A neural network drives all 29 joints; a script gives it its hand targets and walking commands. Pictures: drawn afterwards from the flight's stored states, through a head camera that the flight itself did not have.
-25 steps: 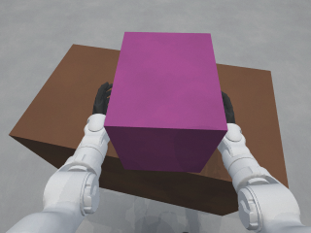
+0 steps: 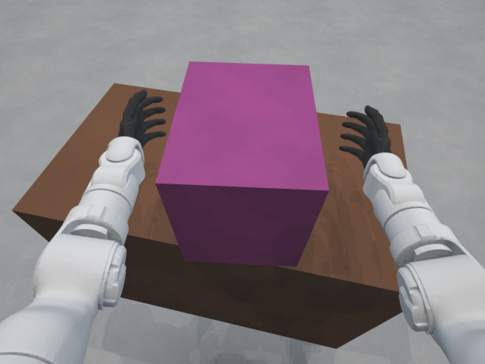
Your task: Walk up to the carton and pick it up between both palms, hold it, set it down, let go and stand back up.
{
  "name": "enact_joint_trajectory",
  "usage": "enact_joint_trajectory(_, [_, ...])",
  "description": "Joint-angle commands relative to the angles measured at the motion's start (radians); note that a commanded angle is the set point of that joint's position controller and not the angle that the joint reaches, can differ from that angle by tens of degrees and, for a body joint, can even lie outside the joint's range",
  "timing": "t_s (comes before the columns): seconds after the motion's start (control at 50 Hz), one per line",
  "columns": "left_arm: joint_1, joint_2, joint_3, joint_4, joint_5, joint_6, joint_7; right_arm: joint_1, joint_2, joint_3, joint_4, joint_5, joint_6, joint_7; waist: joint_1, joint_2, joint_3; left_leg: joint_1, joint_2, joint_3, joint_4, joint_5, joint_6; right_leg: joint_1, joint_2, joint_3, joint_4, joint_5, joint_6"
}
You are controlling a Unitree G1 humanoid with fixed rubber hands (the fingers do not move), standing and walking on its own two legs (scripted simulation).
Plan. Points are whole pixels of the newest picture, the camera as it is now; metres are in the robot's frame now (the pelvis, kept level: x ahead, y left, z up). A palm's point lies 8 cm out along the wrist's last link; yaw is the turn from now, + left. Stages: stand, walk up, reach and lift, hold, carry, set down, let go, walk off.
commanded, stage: set down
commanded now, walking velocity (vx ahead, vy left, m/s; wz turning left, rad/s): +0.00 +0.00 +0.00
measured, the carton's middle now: (244, 167) +0.47 +0.03 +0.02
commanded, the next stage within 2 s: none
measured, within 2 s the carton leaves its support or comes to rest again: neither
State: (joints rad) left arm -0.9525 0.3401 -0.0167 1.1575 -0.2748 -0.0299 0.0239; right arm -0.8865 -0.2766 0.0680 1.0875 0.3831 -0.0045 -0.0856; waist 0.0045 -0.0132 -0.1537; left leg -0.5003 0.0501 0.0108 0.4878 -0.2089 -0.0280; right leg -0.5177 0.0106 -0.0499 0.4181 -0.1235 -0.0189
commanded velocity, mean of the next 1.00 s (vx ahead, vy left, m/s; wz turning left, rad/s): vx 0.00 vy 0.00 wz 0.00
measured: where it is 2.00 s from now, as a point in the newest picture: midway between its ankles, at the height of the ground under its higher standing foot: outside the picture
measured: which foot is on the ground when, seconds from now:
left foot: down 0.00-1.00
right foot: down 0.00-1.00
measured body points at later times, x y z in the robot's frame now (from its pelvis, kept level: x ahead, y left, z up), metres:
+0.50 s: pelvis +0.01 +0.00 +0.01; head +0.03 +0.02 +0.46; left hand +0.46 +0.24 +0.21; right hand +0.46 -0.20 +0.19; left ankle +0.01 +0.13 -0.74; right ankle +0.04 -0.11 -0.74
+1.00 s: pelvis +0.02 +0.01 +0.01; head +0.04 +0.02 +0.46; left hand +0.40 +0.26 +0.13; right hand +0.40 -0.19 +0.11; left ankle +0.01 +0.13 -0.74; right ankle +0.04 -0.11 -0.74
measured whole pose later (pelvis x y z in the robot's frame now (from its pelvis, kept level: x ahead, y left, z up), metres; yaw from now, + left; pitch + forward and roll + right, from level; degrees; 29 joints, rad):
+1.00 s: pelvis +0.02 +0.01 +0.01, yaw +2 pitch +1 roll -1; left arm -0.52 0.38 0.16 0.33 -0.20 0.48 -0.03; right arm -0.45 -0.29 -0.02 0.39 0.39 0.26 -0.14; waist -0.01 -0.02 0.04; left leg -0.19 0.04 -0.01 0.38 -0.20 -0.03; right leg -0.17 0.01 -0.07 0.27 -0.11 -0.01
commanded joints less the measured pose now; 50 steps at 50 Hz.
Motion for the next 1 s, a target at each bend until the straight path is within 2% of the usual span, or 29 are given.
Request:
enact_joint_trajectory(0.0, [-0.480, 0.177, 0.009, -0.194, -0.020, 0.037, -0.004, -0.516, -0.147, -0.031, -0.233, -0.004, 0.031, -0.023, 0.011, 0.026, -0.524, 0.163, -0.060, 0.014, -0.060, 0.178, 0.002, 0.390, 0.010, 0.053, -0.022, 0.094, 0.014])
enact_joint_trajectory(0.08, [-0.489, 0.240, 0.053, -0.332, -0.022, 0.139, 0.005, -0.561, -0.203, -0.084, -0.357, -0.021, 0.092, -0.059, -0.003, 0.018, -0.586, 0.227, -0.073, 0.015, -0.065, 0.239, -0.009, 0.465, 0.025, 0.052, -0.025, 0.179, 0.019])
enact_joint_trajectory(0.1, [-0.497, 0.249, 0.055, -0.346, -0.010, 0.170, 0.005, -0.554, -0.210, -0.100, -0.377, -0.027, 0.112, -0.066, -0.024, 0.016, -0.570, 0.232, -0.075, 0.016, -0.068, 0.260, -0.014, 0.473, 0.030, 0.047, -0.033, 0.209, 0.022])
enact_joint_trajectory(0.14, [-0.483, 0.270, 0.067, -0.387, -0.013, 0.230, -0.002, -0.549, -0.194, -0.075, -0.413, -0.012, 0.157, -0.075, -0.011, 0.004, -0.541, 0.251, -0.081, 0.024, -0.079, 0.263, -0.004, 0.513, 0.026, 0.049, -0.044, 0.240, 0.028])
enact_joint_trajectory(0.16, [-0.516, 0.264, 0.055, -0.375, -0.019, 0.253, -0.008, -0.572, -0.199, -0.090, -0.392, -0.013, 0.184, -0.074, -0.028, 0.014, -0.491, 0.239, -0.080, 0.024, -0.081, 0.247, -0.006, 0.501, 0.022, 0.055, -0.048, 0.227, 0.021])
enact_joint_trajectory(0.24, [-0.526, 0.263, 0.032, -0.377, -0.030, 0.313, -0.002, -0.568, -0.201, -0.066, -0.387, 0.016, 0.238, -0.066, -0.038, 0.024, -0.431, 0.256, -0.074, 0.012, -0.095, 0.191, -0.002, 0.478, 0.017, 0.039, -0.065, 0.165, 0.013])
enact_joint_trajectory(0.28, [-0.500, 0.266, 0.042, -0.410, -0.037, 0.336, -0.001, -0.545, -0.193, -0.045, -0.397, 0.045, 0.259, -0.067, -0.030, 0.023, -0.452, 0.297, -0.074, 0.003, -0.095, 0.247, -0.010, 0.481, 0.021, 0.048, -0.071, 0.215, 0.012])
enact_joint_trajectory(0.3, [-0.524, 0.272, 0.036, -0.456, -0.037, 0.351, 0.000, -0.566, -0.208, -0.058, -0.403, 0.061, 0.268, -0.065, -0.033, 0.066, -0.488, 0.325, -0.075, -0.002, -0.086, 0.280, -0.022, 0.483, 0.023, 0.037, -0.067, 0.242, 0.004])
enact_joint_trajectory(0.34, [-0.498, 0.272, 0.050, -0.463, -0.010, 0.391, -0.002, -0.525, -0.229, -0.080, -0.395, 0.059, 0.284, -0.054, -0.062, 0.076, -0.481, 0.365, -0.070, -0.005, -0.080, 0.331, -0.034, 0.469, 0.033, 0.017, -0.078, 0.284, 0.007])
enact_joint_trajectory(0.38, [-0.504, 0.279, 0.064, -0.496, -0.012, 0.423, -0.007, -0.523, -0.235, -0.065, -0.423, 0.073, 0.305, -0.046, -0.037, 0.057, -0.484, 0.372, -0.068, -0.002, -0.089, 0.341, -0.032, 0.483, 0.035, 0.020, -0.083, 0.291, 0.010])
enact_joint_trajectory(0.42, [-0.453, 0.286, 0.099, -0.532, 0.016, 0.451, -0.013, -0.518, -0.254, -0.054, -0.435, 0.084, 0.313, -0.039, -0.029, 0.053, -0.453, 0.365, -0.077, -0.003, -0.087, 0.370, -0.025, 0.540, 0.036, 0.024, -0.087, 0.336, 0.006])
enact_joint_trajectory(0.44, [-0.521, 0.306, 0.105, -0.498, 0.017, 0.460, -0.015, -0.555, -0.262, -0.081, -0.438, 0.085, 0.322, -0.035, -0.038, 0.051, -0.416, 0.307, -0.077, 0.002, -0.097, 0.314, -0.018, 0.521, 0.029, 0.027, -0.085, 0.296, 0.011])
enact_joint_trajectory(0.54, [-0.463, 0.285, 0.107, -0.543, 0.020, 0.461, -0.022, -0.475, -0.261, -0.077, -0.482, 0.098, 0.322, -0.028, -0.040, 0.056, -0.405, 0.315, -0.078, -0.012, -0.111, 0.291, -0.015, 0.553, 0.031, 0.029, -0.093, 0.277, 0.008])
enact_joint_trajectory(0.56, [-0.445, 0.278, 0.103, -0.553, 0.016, 0.458, -0.025, -0.483, -0.242, -0.075, -0.478, 0.092, 0.320, -0.027, -0.023, 0.054, -0.406, 0.331, -0.069, -0.007, -0.116, 0.300, -0.018, 0.549, 0.033, 0.029, -0.093, 0.273, 0.009])
enact_joint_trajectory(0.62, [-0.349, 0.252, 0.126, -0.590, 0.040, 0.452, -0.034, -0.377, -0.253, -0.094, -0.502, 0.074, 0.306, -0.018, -0.037, 0.057, -0.421, 0.373, -0.073, -0.015, -0.106, 0.361, -0.027, 0.553, 0.038, 0.016, -0.095, 0.312, 0.008])
enact_joint_trajectory(0.64, [-0.419, 0.259, 0.122, -0.611, 0.039, 0.454, -0.032, -0.434, -0.273, -0.116, -0.528, 0.060, 0.303, -0.021, -0.046, 0.075, -0.434, 0.384, -0.076, -0.009, -0.100, 0.369, -0.035, 0.533, 0.039, 0.014, -0.096, 0.303, 0.007])
enact_joint_trajectory(0.68, [-0.283, 0.239, 0.156, -0.694, 0.067, 0.456, -0.041, -0.307, -0.255, -0.099, -0.563, 0.061, 0.280, -0.024, -0.019, 0.087, -0.421, 0.438, -0.073, -0.013, -0.084, 0.462, -0.042, 0.565, 0.042, 0.019, -0.098, 0.364, 0.008])
enact_joint_trajectory(0.7, [-0.191, 0.213, 0.162, -0.683, 0.084, 0.463, -0.050, -0.224, -0.250, -0.098, -0.546, 0.054, 0.273, -0.027, -0.040, 0.067, -0.388, 0.445, -0.074, -0.018, -0.087, 0.506, -0.046, 0.573, 0.048, 0.005, -0.105, 0.404, 0.009])
enact_joint_trajectory(0.72, [-0.208, 0.220, 0.167, -0.750, 0.082, 0.462, -0.057, -0.251, -0.250, -0.098, -0.619, 0.055, 0.261, -0.028, -0.031, 0.056, -0.409, 0.445, -0.072, -0.017, -0.077, 0.561, -0.046, 0.604, 0.050, 0.008, -0.093, 0.429, 0.015])
enact_joint_trajectory(0.74, [-0.160, 0.217, 0.191, -0.758, 0.092, 0.467, -0.058, -0.210, -0.234, -0.098, -0.610, 0.044, 0.260, -0.030, -0.021, 0.058, -0.361, 0.434, -0.068, -0.020, -0.094, 0.532, -0.046, 0.582, 0.043, 0.013, -0.117, 0.392, 0.008])
enact_joint_trajectory(0.78, [-0.173, 0.223, 0.194, -0.837, 0.085, 0.469, -0.053, -0.209, -0.261, -0.129, -0.722, 0.036, 0.242, -0.035, -0.032, 0.049, -0.390, 0.416, -0.076, -0.010, -0.093, 0.521, -0.043, 0.607, 0.053, 0.008, -0.092, 0.386, 0.015])
enact_joint_trajectory(0.8, [-0.057, 0.207, 0.204, -0.871, 0.096, 0.474, -0.052, -0.099, -0.260, -0.110, -0.724, 0.040, 0.233, -0.037, -0.021, 0.034, -0.363, 0.458, -0.070, -0.018, -0.094, 0.549, -0.044, 0.624, 0.059, 0.006, -0.092, 0.407, 0.018])
enact_joint_trajectory(0.82, [-0.148, 0.234, 0.205, -0.924, 0.077, 0.474, -0.050, -0.172, -0.264, -0.146, -0.807, 0.032, 0.226, -0.041, -0.039, 0.054, -0.386, 0.430, -0.080, -0.016, -0.085, 0.557, -0.046, 0.605, 0.060, 0.014, -0.093, 0.385, 0.019])
enact_joint_trajectory(0.84, [-0.050, 0.214, 0.213, -0.927, 0.081, 0.480, -0.045, -0.066, -0.254, -0.142, -0.804, 0.034, 0.225, -0.041, -0.027, 0.061, -0.372, 0.462, -0.072, -0.019, -0.083, 0.564, -0.047, 0.604, 0.063, 0.008, -0.090, 0.385, 0.016])
enact_joint_trajectory(0.86, [-0.058, 0.215, 0.213, -0.936, 0.077, 0.481, -0.051, -0.108, -0.250, -0.161, -0.837, 0.014, 0.222, -0.046, -0.043, 0.046, -0.343, 0.453, -0.076, -0.012, -0.087, 0.540, -0.048, 0.579, 0.066, 0.009, -0.109, 0.348, 0.025])
enact_joint_trajectory(0.9, [0.074, 0.205, 0.217, -1.009, 0.080, 0.466, -0.057, 0.069, -0.208, -0.151, -0.885, 0.011, 0.211, -0.053, -0.031, 0.056, -0.318, 0.442, -0.077, -0.004, -0.101, 0.484, -0.037, 0.618, 0.054, 0.023, -0.099, 0.355, 0.020])
enact_joint_trajectory(0.92, [-0.005, 0.204, 0.209, -1.085, 0.054, 0.451, -0.058, 0.009, -0.192, -0.161, -0.962, 0.002, 0.205, -0.055, -0.036, 0.048, -0.366, 0.431, -0.075, -0.003, -0.094, 0.482, -0.034, 0.613, 0.052, 0.011, -0.086, 0.349, 0.018])
enact_joint_trajectory(0.96, [0.103, 0.201, 0.227, -1.076, 0.065, 0.433, -0.060, 0.144, -0.178, -0.172, -0.970, -0.015, 0.189, -0.061, -0.050, 0.053, -0.311, 0.441, -0.075, -0.005, -0.094, 0.475, -0.036, 0.598, 0.046, 0.019, -0.097, 0.332, 0.021])
enact_joint_trajectory(0.98, [0.108, 0.191, 0.219, -1.085, 0.062, 0.418, -0.063, 0.150, -0.170, -0.177, -0.984, -0.023, 0.183, -0.064, -0.048, 0.087, -0.293, 0.438, -0.070, -0.008, -0.097, 0.471, -0.039, 0.573, 0.044, 0.021, -0.094, 0.316, 0.021])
